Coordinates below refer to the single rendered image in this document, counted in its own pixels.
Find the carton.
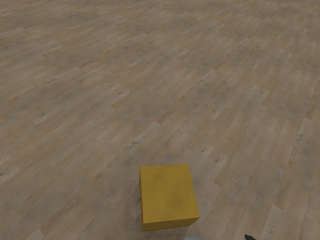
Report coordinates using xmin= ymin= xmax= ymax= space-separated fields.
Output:
xmin=139 ymin=163 xmax=200 ymax=232

